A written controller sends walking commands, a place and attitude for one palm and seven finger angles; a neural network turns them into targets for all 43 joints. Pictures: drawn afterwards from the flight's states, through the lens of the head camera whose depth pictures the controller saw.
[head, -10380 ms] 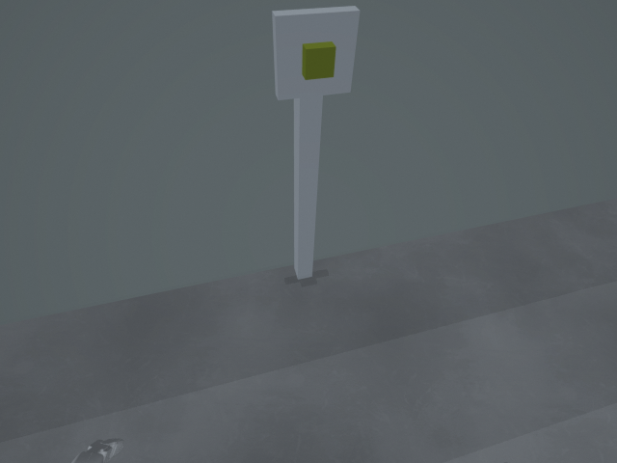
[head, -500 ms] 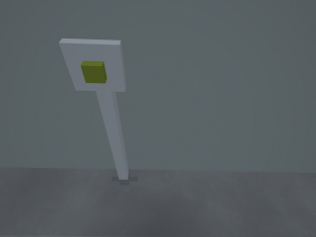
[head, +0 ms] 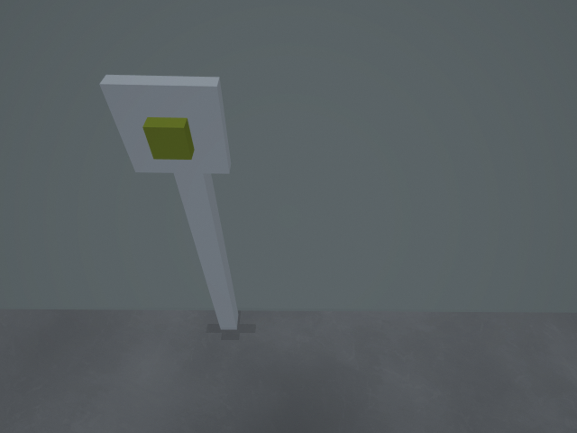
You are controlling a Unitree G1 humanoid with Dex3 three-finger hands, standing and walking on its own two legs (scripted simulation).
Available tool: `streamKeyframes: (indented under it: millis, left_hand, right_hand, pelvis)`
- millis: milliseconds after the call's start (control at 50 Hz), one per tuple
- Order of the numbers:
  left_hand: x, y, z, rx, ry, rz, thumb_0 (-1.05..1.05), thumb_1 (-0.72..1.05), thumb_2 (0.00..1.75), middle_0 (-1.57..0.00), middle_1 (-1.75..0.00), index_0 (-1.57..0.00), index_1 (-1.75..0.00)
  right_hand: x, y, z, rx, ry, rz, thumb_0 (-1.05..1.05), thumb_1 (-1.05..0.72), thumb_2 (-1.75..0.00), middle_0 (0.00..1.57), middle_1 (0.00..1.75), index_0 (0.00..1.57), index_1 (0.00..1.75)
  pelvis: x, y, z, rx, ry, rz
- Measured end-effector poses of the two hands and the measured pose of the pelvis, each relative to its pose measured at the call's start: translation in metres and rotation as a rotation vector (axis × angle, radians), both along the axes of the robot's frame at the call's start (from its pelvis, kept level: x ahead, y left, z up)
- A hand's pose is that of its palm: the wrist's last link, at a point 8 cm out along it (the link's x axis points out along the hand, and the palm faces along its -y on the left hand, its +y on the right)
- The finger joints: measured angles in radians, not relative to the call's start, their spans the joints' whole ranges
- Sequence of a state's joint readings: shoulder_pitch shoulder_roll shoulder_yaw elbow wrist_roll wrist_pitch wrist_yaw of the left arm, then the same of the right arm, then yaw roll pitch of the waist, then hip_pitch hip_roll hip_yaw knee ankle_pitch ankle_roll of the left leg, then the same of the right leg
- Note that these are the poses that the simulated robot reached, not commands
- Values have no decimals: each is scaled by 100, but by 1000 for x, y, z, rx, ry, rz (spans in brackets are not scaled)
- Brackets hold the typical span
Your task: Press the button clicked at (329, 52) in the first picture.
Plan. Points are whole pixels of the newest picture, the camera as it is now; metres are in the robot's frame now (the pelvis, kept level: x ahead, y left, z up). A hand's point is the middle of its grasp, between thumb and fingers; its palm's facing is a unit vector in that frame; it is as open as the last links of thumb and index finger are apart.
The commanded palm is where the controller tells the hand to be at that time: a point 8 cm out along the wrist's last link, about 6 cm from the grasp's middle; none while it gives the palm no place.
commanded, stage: come to a stop and stand still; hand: left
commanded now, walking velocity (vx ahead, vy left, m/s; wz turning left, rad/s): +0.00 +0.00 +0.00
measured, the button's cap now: (170, 137) +0.54 +0.24 +0.11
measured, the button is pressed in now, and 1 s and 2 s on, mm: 0 0 0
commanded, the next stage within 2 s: look again from close up in 0.48 s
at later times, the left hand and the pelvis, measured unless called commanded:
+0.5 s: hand out of the picture +0.09 +0.22 -0.16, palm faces +0.01 -0.95 -0.30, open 7.4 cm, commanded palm none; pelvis +0.02 -0.01 +0.00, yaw +0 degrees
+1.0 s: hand out of the picture +0.06 +0.18 -0.17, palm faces -0.01 -0.97 -0.23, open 7.4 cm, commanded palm none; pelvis +0.02 +0.00 +0.00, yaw +0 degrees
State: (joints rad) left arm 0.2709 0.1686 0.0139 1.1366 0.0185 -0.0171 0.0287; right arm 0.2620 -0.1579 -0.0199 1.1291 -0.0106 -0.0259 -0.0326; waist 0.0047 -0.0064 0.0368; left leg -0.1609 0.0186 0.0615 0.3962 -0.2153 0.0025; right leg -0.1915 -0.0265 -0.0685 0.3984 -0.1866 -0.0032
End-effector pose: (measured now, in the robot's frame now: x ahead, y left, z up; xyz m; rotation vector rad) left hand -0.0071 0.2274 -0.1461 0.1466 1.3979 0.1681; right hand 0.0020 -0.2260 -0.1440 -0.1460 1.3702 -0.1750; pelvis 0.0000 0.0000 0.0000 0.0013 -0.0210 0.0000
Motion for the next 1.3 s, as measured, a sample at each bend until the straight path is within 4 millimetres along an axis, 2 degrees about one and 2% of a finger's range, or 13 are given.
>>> streamKeyframes:
  millis: [180, 360, 580, 660, 740, 860, 1180, 1200, 1220, 1300]
  left_hand:
    - [41, 15, 7, 38, -71, -30, 0, 91, 90, -20, -30, -20, -30]
    - [72, 31, 16, 80, -123, -51, 0, 91, 90, -20, -30, -20, -30]
    - [93, 43, 26, 117, -152, -65, 0, 91, 90, -20, -30, -20, -30]
    - [93, 41, 23, 137, -162, -86, 0, 91, 90, -20, -30, -20, -30]
    - [89, 32, 18, 107, -150, -90, 0, 91, 90, -20, -30, -20, -30]
    - [80, 17, 13, 66, -138, -76, 0, 91, 90, -20, -30, -20, -30]
    - [43, -7, -3, 8, -22, -43, 0, 91, 90, -20, -30, -20, -30]
    - [50, -7, 2, 5, -74, 14, 0, 91, 90, -20, -30, -20, -30]
    - [67, -5, 15, 15, -198, 48, 1, 91, 90, -21, -30, -20, -30]
    - [144, 1, 91, 86, -732, 96, 1, 91, 90, -24, -34, -24, -34]
  right_hand:
    - [23, -18, 4, -29, -22, 22, 0, -91, -90, 20, 30, 20, 30]
    - [51, -39, 10, -65, -62, 48, 0, -91, -90, 20, 30, 20, 30]
    - [84, -61, 18, -105, -114, 85, 0, -91, -90, 20, 30, 20, 30]
    - [93, -59, 16, -105, -162, 81, 0, -91, -90, 20, 30, 20, 30]
    - [90, -40, 8, -64, -172, 99, 0, -91, -90, 20, 30, 20, 30]
    - [75, -5, -6, 28, -128, 112, 0, -91, -90, 20, 30, 20, 30]
    - [26, -15, -3, -1, 24, 51, 0, -92, -90, 20, 30, 20, 30]
    - [28, -16, -1, -7, -6, 41, 0, -92, -90, 20, 30, 20, 30]
    - [33, -17, 2, -23, -67, 44, 1, -92, -90, 20, 30, 20, 30]
    - [72, -24, 10, -58, -332, 38, 1, -91, -90, 20, 30, 20, 30]
  pelvis:
    - [10, -3, 1, -1, -1, 4]
    - [18, -6, 2, -1, -2, 7]
    - [25, -10, 4, -1, -2, 8]
    - [24, -7, -1, -11, 10, 5]
    - [25, -3, -4, -2, 11, 9]
    - [26, -2, -5, 7, 2, 11]
    - [24, -10, -4, 1, 12, 5]
    - [24, -10, -5, -1, 13, 3]
    - [23, -10, -5, 2, 11, -1]
    - [20, -8, -9, 4, 21, 23]
